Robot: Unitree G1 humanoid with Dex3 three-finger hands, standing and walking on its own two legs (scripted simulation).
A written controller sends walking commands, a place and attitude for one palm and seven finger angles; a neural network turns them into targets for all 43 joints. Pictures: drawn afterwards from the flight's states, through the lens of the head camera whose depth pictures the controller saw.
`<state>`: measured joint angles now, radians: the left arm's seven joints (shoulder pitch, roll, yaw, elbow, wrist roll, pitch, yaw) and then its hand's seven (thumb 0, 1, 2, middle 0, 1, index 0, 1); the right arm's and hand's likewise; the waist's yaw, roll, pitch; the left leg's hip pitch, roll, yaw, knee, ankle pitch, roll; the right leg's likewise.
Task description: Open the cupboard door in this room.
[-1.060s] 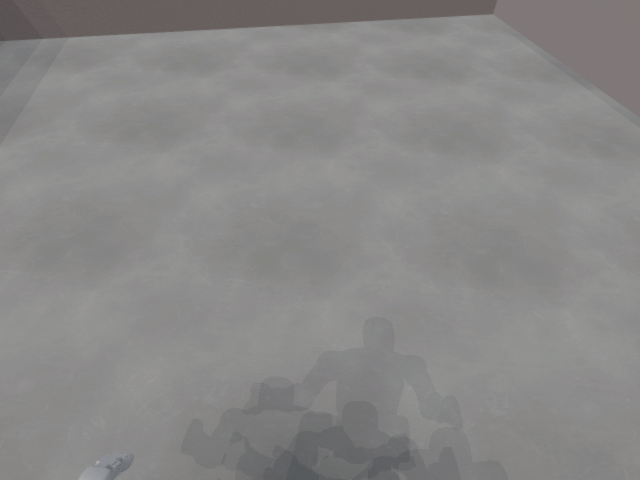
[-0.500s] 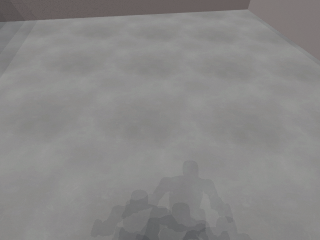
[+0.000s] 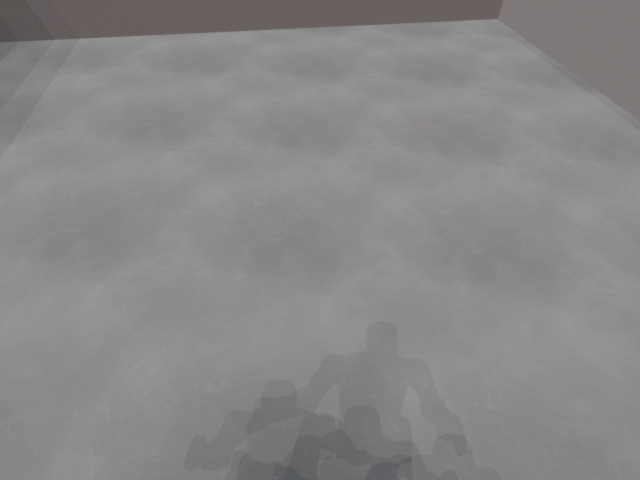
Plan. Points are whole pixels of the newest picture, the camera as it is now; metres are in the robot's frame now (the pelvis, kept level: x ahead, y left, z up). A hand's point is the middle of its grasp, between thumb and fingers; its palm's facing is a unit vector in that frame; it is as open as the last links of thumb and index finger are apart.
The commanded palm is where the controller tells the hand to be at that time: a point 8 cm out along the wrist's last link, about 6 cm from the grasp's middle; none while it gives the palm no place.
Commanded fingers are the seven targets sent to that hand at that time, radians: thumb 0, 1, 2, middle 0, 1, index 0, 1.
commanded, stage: turn or walk to find it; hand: left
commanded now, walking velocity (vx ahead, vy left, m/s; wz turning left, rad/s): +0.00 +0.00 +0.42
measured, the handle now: out of the picture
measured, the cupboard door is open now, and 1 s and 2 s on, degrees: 0 0 0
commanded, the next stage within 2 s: none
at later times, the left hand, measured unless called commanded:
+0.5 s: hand out of the picture +0.03 +0.22 -0.17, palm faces +0.16 -0.95 -0.25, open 7.4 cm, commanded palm none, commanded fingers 0.00 0.90 0.90 -0.20 -0.30 -0.20 -0.30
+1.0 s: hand out of the picture -0.12 +0.19 -0.19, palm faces +0.44 -0.87 -0.21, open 7.4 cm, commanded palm none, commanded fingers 0.00 0.90 0.90 -0.20 -0.30 -0.20 -0.30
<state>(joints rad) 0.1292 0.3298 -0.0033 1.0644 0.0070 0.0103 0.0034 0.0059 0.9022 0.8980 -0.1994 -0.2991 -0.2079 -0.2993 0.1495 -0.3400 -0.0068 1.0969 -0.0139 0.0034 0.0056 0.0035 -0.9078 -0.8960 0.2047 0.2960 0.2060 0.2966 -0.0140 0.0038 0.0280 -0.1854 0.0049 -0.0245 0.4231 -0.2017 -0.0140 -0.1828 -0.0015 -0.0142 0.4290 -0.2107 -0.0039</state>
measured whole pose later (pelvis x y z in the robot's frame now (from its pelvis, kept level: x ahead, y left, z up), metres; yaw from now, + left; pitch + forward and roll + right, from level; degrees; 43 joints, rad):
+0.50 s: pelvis -0.03 +0.01 +0.00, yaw +10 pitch +1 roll -1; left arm 0.15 0.23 0.04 0.94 0.00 0.05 0.02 0.01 0.91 0.90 -0.20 -0.30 -0.21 -0.30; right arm 0.24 -0.19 -0.05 0.98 -0.02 0.04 -0.01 0.00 -0.91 -0.90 0.21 0.30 0.21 0.30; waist -0.04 0.02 0.07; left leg -0.34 -0.06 -0.17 0.47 -0.14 0.01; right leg -0.34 0.00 0.01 0.81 -0.48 0.05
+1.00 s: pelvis -0.06 +0.01 -0.02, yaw +25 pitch +0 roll -1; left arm 0.30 0.21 0.03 0.94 0.02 0.02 0.02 0.00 0.90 0.90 -0.20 -0.30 -0.21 -0.30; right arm 0.18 -0.24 -0.06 0.97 -0.01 0.06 0.02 0.00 -0.91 -0.90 0.20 0.30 0.20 0.30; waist 0.01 -0.03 0.08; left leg -0.28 0.03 0.06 0.64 -0.34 -0.04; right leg -0.22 -0.12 -0.19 0.61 -0.37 0.04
